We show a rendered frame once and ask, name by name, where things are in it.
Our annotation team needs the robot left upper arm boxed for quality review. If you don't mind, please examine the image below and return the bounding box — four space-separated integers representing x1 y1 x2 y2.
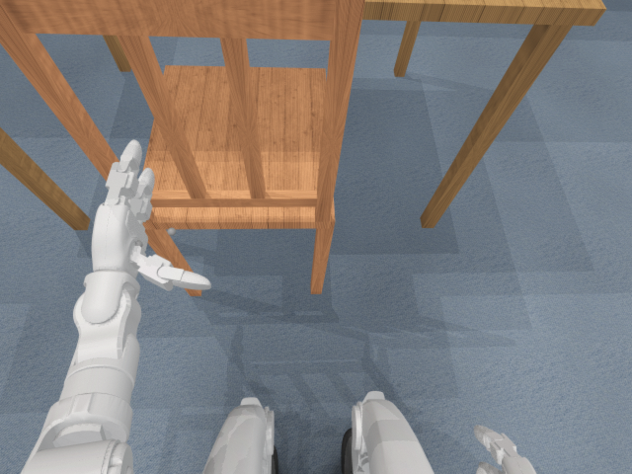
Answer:
24 439 134 474

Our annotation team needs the left robot thigh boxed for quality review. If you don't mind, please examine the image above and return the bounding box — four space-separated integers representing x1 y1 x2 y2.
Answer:
202 405 275 474

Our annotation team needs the table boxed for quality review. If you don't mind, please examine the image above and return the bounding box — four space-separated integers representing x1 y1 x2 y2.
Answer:
0 0 606 230

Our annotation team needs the left robot hand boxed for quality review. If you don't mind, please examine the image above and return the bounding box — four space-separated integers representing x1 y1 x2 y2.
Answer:
92 139 211 291

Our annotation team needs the chair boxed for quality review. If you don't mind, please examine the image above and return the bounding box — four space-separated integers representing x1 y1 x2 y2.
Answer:
0 0 365 296

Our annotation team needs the robot right shin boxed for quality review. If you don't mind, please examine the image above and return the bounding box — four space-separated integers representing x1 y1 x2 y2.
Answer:
352 391 385 474

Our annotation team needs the right robot hand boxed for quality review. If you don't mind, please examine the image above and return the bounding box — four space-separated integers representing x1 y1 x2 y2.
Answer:
474 425 536 474

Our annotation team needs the robot left forearm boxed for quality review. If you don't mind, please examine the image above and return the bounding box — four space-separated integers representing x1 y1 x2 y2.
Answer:
21 270 141 474

